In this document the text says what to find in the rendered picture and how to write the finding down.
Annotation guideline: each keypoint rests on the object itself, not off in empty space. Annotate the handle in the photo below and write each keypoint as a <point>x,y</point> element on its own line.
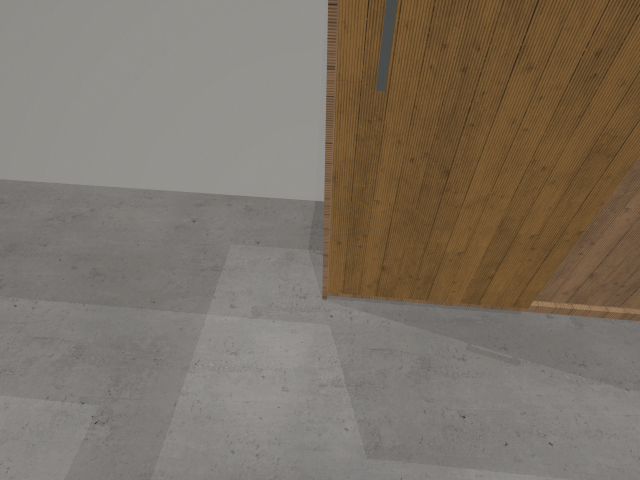
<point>387,34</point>

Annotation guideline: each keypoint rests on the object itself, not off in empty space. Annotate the wardrobe door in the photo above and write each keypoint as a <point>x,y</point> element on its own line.
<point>504,128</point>
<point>603,267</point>

